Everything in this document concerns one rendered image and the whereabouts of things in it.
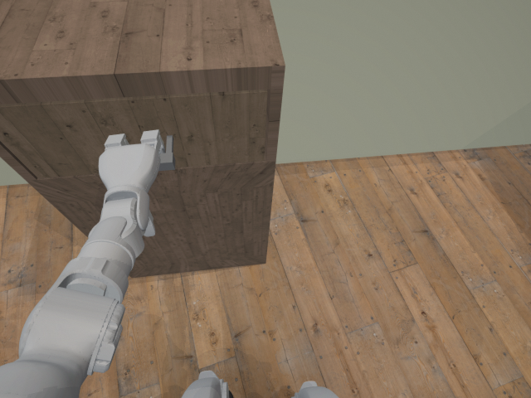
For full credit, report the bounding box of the robot shin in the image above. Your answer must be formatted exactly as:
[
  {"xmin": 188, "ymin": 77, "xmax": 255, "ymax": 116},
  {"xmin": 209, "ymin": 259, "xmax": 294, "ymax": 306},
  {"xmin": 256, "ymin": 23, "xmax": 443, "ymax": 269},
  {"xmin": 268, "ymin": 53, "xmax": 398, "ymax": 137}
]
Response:
[
  {"xmin": 300, "ymin": 381, "xmax": 317, "ymax": 390},
  {"xmin": 198, "ymin": 371, "xmax": 220, "ymax": 380}
]

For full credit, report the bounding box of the left robot hand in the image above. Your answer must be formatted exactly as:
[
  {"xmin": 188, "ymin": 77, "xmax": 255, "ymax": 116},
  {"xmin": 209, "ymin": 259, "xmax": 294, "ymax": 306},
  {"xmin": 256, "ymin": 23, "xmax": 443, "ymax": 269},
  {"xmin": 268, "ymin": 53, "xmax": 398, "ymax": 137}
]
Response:
[{"xmin": 99, "ymin": 129, "xmax": 166, "ymax": 237}]

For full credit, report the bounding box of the left robot shin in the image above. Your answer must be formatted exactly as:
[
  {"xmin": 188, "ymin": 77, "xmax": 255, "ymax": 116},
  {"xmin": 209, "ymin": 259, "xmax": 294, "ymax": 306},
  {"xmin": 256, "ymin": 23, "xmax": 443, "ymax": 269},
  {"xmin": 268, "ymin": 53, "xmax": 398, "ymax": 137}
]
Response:
[{"xmin": 198, "ymin": 371, "xmax": 220, "ymax": 380}]

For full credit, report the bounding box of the right robot shin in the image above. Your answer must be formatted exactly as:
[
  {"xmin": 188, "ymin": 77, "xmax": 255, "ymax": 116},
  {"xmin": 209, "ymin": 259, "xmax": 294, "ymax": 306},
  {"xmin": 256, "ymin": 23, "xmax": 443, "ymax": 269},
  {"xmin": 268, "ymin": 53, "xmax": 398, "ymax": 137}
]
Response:
[{"xmin": 300, "ymin": 381, "xmax": 317, "ymax": 390}]

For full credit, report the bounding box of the robot left upper arm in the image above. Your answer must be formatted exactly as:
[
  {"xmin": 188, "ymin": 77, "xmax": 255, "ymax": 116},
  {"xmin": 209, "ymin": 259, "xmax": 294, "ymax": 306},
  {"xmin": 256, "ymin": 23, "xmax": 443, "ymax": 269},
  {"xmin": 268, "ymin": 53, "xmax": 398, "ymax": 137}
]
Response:
[{"xmin": 0, "ymin": 287, "xmax": 125, "ymax": 398}]

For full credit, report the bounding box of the cabinet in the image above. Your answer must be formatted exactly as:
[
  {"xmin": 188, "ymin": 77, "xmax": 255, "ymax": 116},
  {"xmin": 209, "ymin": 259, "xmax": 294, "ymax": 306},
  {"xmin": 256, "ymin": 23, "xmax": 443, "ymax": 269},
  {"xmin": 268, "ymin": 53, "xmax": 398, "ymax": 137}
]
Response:
[{"xmin": 0, "ymin": 0, "xmax": 285, "ymax": 278}]

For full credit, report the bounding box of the handle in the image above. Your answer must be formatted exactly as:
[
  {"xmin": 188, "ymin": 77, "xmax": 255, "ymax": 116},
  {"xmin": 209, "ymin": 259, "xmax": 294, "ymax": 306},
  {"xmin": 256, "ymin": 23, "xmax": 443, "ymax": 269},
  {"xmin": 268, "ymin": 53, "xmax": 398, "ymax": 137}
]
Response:
[{"xmin": 158, "ymin": 135, "xmax": 175, "ymax": 171}]

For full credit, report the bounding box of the robot left forearm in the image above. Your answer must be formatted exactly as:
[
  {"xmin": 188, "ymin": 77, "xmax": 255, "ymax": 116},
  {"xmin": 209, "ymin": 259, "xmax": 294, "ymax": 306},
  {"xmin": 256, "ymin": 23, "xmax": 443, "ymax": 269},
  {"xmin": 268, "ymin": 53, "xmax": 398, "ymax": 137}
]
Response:
[{"xmin": 18, "ymin": 186, "xmax": 149, "ymax": 357}]

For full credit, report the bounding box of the drawer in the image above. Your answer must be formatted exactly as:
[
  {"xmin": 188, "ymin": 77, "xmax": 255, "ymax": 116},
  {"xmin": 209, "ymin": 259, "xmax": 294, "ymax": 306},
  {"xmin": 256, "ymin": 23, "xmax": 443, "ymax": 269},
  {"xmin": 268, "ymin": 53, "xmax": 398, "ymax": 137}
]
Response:
[{"xmin": 0, "ymin": 90, "xmax": 267, "ymax": 178}]

